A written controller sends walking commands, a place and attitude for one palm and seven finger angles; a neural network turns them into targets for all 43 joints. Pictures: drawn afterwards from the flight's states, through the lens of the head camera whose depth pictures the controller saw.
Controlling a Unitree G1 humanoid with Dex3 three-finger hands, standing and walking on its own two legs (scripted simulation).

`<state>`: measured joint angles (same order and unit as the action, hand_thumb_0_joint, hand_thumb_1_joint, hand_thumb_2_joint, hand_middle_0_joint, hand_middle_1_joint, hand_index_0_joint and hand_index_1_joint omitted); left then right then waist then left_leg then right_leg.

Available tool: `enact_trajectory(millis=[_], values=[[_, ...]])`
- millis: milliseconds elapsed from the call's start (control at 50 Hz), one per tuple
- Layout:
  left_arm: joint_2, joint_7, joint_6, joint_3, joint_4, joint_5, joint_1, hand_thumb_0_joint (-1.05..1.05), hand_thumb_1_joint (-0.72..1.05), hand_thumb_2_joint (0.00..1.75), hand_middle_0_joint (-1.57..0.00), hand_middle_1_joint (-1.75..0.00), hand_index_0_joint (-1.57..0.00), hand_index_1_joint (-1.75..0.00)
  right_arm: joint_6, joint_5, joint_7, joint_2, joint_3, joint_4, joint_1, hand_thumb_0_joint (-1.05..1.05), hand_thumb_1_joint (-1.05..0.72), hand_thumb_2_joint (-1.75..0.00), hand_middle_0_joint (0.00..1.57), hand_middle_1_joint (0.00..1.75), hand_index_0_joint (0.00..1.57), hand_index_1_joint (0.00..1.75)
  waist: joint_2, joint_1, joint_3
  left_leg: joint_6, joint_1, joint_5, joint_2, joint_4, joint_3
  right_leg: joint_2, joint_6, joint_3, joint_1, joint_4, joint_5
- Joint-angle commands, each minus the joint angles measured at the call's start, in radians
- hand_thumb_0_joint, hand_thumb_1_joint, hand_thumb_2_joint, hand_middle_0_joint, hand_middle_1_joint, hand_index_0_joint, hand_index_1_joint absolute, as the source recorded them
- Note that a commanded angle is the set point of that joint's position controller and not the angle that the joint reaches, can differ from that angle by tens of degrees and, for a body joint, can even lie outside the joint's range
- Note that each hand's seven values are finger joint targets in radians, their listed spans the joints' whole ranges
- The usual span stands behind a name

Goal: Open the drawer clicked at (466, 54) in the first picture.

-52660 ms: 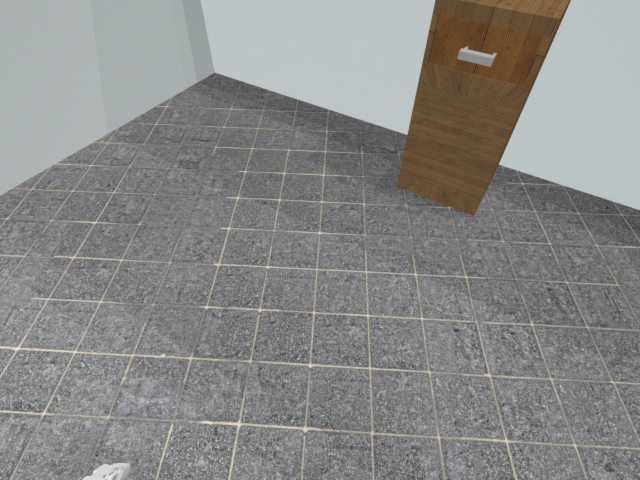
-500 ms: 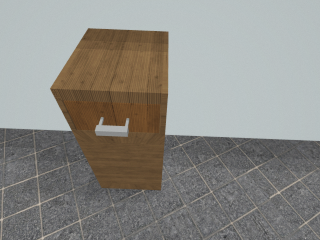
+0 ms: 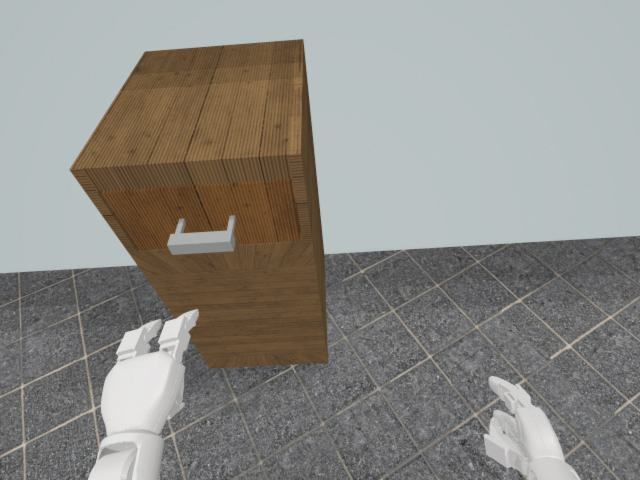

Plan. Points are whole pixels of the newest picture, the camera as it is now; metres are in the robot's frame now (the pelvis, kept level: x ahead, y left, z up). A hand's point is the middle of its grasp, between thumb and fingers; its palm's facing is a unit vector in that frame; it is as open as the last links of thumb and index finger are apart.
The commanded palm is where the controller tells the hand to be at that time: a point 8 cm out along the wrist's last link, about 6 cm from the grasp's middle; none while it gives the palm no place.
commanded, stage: raise the hand with hooked fingers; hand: left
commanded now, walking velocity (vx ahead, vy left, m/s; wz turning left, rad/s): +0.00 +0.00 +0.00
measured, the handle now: (204, 232) +0.53 +0.26 -0.04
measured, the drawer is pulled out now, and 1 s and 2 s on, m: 0.00 0.00 0.00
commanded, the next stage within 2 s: move the hooked fingers above the handle in 1.58 s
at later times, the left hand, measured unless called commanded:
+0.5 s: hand (158, 384) +0.23 +0.22 +0.02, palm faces -0.02 -0.12 -0.99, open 10.9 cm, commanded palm +0.20 +0.23 +0.07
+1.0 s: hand (118, 316) +0.29 +0.27 +0.08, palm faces +0.07 -0.09 -0.99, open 13.6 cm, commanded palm +0.26 +0.27 +0.14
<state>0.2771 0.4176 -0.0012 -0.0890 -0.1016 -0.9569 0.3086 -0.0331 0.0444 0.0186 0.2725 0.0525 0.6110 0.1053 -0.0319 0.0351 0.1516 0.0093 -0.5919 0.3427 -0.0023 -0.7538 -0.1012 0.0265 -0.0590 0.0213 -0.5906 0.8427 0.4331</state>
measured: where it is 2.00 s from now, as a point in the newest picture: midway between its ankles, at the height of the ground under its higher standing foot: outside the picture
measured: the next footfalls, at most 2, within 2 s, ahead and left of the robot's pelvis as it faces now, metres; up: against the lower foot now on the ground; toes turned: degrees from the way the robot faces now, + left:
none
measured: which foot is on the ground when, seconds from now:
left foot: down 0.00-1.00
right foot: down 0.00-1.00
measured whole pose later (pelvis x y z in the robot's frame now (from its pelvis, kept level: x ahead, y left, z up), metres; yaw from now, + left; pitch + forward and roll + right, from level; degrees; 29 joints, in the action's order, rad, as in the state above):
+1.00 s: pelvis +0.01 +0.02 +0.02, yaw +2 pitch +4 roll +1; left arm 0.39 0.20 0.11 -0.10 -0.06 -0.98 0.01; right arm 0.12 0.00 -0.02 0.22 0.00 0.59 0.09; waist -0.06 0.08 0.05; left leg 0.04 -0.38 0.29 0.03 -0.60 -0.04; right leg 0.01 -0.03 -0.02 -0.33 0.63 0.36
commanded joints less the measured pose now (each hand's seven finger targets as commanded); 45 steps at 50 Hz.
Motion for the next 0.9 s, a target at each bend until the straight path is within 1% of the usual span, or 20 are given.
enact_trajectory(millis=[0,20,80,100,120,160,180,220,280,360,400,460,500,580,620,680,740,780,840,880], values=[[0.182,0.087,-0.029,0.123,0.148,-0.168,0.211,0.0,0.5,0.73,-0.23,-0.55,-0.23,-0.55,0.055,-0.003,0.032,0.059,0.003,-0.234,-0.136,0.0,-0.9,-0.9,0.2,0.3,0.2,0.3,0.105,0.127,0.122,0.006,-0.023,-0.164,0.071,-0.009,0.068,-0.019,-0.02,0.144,0.105,-0.105,-0.277],[0.214,0.115,-0.013,0.159,0.184,-0.174,0.127,0.0,0.48,0.72,-0.23,-0.57,-0.23,-0.57,0.076,-0.001,0.024,0.056,0.005,-0.236,-0.135,0.0,-0.9,-0.9,0.2,0.3,0.2,0.3,0.081,0.119,0.133,0.007,-0.02,-0.145,0.077,-0.022,0.071,-0.015,-0.019,0.153,0.093,-0.112,-0.229],[0.2,0.167,0.029,0.125,0.255,-0.165,-0.138,0.0,0.41,0.69,-0.24,-0.62,-0.24,-0.62,0.107,0.003,-0.011,0.044,0.008,-0.247,-0.144,0.0,-0.9,-0.9,0.2,0.3,0.2,0.3,0.032,0.05,0.164,0.024,0.041,-0.098,0.082,-0.058,0.074,-0.02,-0.008,0.197,0.052,-0.153,-0.174],[0.219,0.174,0.029,0.127,0.269,-0.164,-0.23,0.0,0.39,0.68,-0.24,-0.63,-0.24,-0.63,0.108,0.007,-0.024,0.04,0.007,-0.234,-0.148,0.0,-0.9,-0.9,0.2,0.3,0.2,0.3,0.032,0.028,0.173,0.028,0.048,-0.089,0.079,-0.078,0.078,-0.028,-0.003,0.216,0.047,-0.166,-0.168],[0.243,0.177,0.024,0.135,0.292,-0.159,-0.326,0.0,0.36,0.67,-0.24,-0.64,-0.24,-0.64,0.105,0.014,-0.036,0.037,0.006,-0.218,-0.145,0.0,-0.9,-0.9,0.2,0.3,0.2,0.3,0.066,0.001,0.171,0.032,0.044,-0.065,0.077,-0.097,0.091,-0.03,0.004,0.228,0.031,-0.181,-0.123],[0.228,0.153,0.011,0.108,0.253,-0.128,-0.329,0.0,0.32,0.65,-0.24,-0.68,-0.24,-0.68,0.088,0.01,-0.054,0.032,0.002,-0.205,-0.147,0.0,-0.9,-0.9,0.2,0.3,0.2,0.3,0.06,-0.016,0.149,0.036,0.051,-0.044,0.076,-0.103,0.092,-0.041,0.013,0.236,0.047,-0.219,-0.097],[0.238,0.134,0.005,0.104,0.251,-0.112,-0.342,0.0,0.29,0.64,-0.24,-0.69,-0.24,-0.69,0.081,0.01,-0.06,0.034,-0.003,-0.199,-0.153,0.0,-0.9,-0.9,0.2,0.3,0.2,0.3,0.038,-0.02,0.145,0.037,0.054,-0.049,0.073,-0.097,0.095,-0.044,0.015,0.238,0.061,-0.226,-0.12],[0.223,0.087,0.008,0.077,0.234,-0.079,-0.358,0.0,0.25,0.62,-0.25,-0.72,-0.25,-0.72,0.072,0.007,-0.067,0.034,-0.011,-0.186,-0.158,0.0,-0.9,-0.9,0.2,0.3,0.2,0.3,0.043,-0.034,0.139,0.039,0.064,-0.056,0.071,-0.084,0.102,-0.049,0.024,0.238,0.081,-0.247,-0.145],[0.222,0.011,0.025,0.074,0.175,-0.052,-0.276,0.0,0.18,0.59,-0.25,-0.76,-0.25,-0.76,0.067,0.004,-0.071,0.037,-0.022,-0.172,-0.146,0.0,-0.9,-0.9,0.2,0.3,0.2,0.3,0.049,-0.007,0.136,0.033,0.058,-0.087,0.066,-0.028,0.104,-0.06,0.043,0.216,0.167,-0.253,-0.263],[0.241,-0.068,0.036,0.113,0.153,-0.029,-0.162,0.0,0.08,0.55,-0.26,-0.82,-0.26,-0.82,0.073,-0.004,-0.064,0.043,-0.027,-0.173,-0.13,0.0,-0.9,-0.9,0.2,0.3,0.2,0.3,0.1,0.033,0.128,0.025,0.058,-0.13,0.064,0.042,0.101,-0.065,0.056,0.188,0.272,-0.258,-0.386],[0.249,-0.08,0.025,0.132,0.175,-0.034,-0.146,0.0,0.04,0.53,-0.26,-0.86,-0.26,-0.86,0.076,-0.002,-0.058,0.045,-0.026,-0.175,-0.126,0.0,-0.9,-0.9,0.2,0.3,0.2,0.3,0.108,0.043,0.123,0.025,0.068,-0.159,0.064,0.065,0.1,-0.063,0.057,0.16,0.297,-0.243,-0.463],[0.277,-0.059,-0.003,0.181,0.221,-0.043,-0.148,0.0,-0.03,0.5,-0.27,-0.9,-0.27,-0.9,0.073,0.0,-0.053,0.044,-0.015,-0.178,-0.117,0.0,-0.9,-0.9,0.2,0.3,0.2,0.3,0.099,0.058,0.139,0.025,0.086,-0.177,0.064,0.081,0.094,-0.061,0.051,0.14,0.313,-0.236,-0.475],[0.28,-0.037,-0.012,0.194,0.24,-0.045,-0.159,0.0,-0.08,0.48,-0.27,-0.93,-0.27,-0.93,0.074,0.0,-0.051,0.047,-0.006,-0.177,-0.113,0.0,-0.9,-0.9,0.2,0.3,0.2,0.3,0.101,0.054,0.154,0.027,0.1,-0.19,0.068,0.083,0.089,-0.058,0.051,0.128,0.317,-0.227,-0.518],[0.264,0.0,0.005,0.171,0.253,-0.051,-0.255,0.0,-0.17,0.44,-0.28,-0.99,-0.28,-0.99,0.077,-0.009,-0.047,0.055,0.012,-0.166,-0.104,0.0,-0.9,-0.9,0.2,0.3,0.2,0.3,0.039,0.035,0.158,0.032,0.169,-0.202,0.064,0.092,0.08,-0.035,0.032,0.078,0.254,-0.232,-0.414],[0.268,-0.002,0.024,0.159,0.258,-0.043,-0.306,0.0,-0.22,0.42,-0.28,-1.02,-0.28,-1.02,0.078,-0.014,-0.049,0.061,0.016,-0.165,-0.105,0.0,-0.9,-0.9,0.2,0.3,0.2,0.3,0.045,0.025,0.169,0.035,0.201,-0.213,0.061,0.098,0.082,-0.025,0.031,0.058,0.244,-0.238,-0.382],[0.262,-0.027,0.051,0.125,0.268,-0.036,-0.346,0.0,-0.29,0.39,-0.29,-1.07,-0.29,-1.07,0.081,-0.022,-0.051,0.067,0.019,-0.158,-0.105,0.0,-0.9,-0.9,0.2,0.3,0.2,0.3,0.007,0.025,0.171,0.036,0.269,-0.255,0.049,0.121,0.083,-0.02,0.027,0.026,0.239,-0.243,-0.387],[0.266,-0.071,0.076,0.113,0.256,-0.027,-0.367,0.0,-0.36,0.36,-0.29,-1.11,-0.29,-1.11,0.087,-0.029,-0.055,0.069,0.013,-0.16,-0.11,0.0,-0.9,-0.9,0.2,0.3,0.2,0.3,0.03,0.031,0.163,0.036,0.303,-0.289,0.042,0.148,0.089,-0.015,0.027,0.005,0.254,-0.254,-0.388],[0.279,-0.097,0.085,0.116,0.259,-0.03,-0.383,0.0,-0.41,0.34,-0.29,-1.14,-0.29,-1.14,0.093,-0.031,-0.052,0.069,0.008,-0.16,-0.111,0.0,-0.9,-0.9,0.2,0.3,0.2,0.3,0.004,0.038,0.148,0.032,0.329,-0.319,0.038,0.164,0.095,-0.011,0.022,-0.006,0.259,-0.259,-0.391],[0.284,-0.137,0.105,0.114,0.236,-0.027,-0.42,0.0,-0.48,0.31,-0.3,-1.18,-0.3,-1.18,0.105,-0.037,-0.05,0.067,-0.003,-0.164,-0.11,0.0,-0.9,-0.9,0.2,0.3,0.2,0.3,0.037,0.038,0.115,0.03,0.341,-0.331,0.032,0.193,0.103,-0.005,0.022,-0.018,0.271,-0.278,-0.38],[0.294,-0.159,0.111,0.112,0.238,-0.031,-0.465,0.0,-0.5,0.3,-0.3,-1.2,-0.3,-1.2,0.112,-0.039,-0.05,0.065,-0.008,-0.166,-0.115,0.0,-0.9,-0.9,0.2,0.3,0.2,0.3,0.012,0.037,0.109,0.026,0.365,-0.341,0.029,0.206,0.106,-0.004,0.019,-0.027,0.273,-0.288,-0.37]])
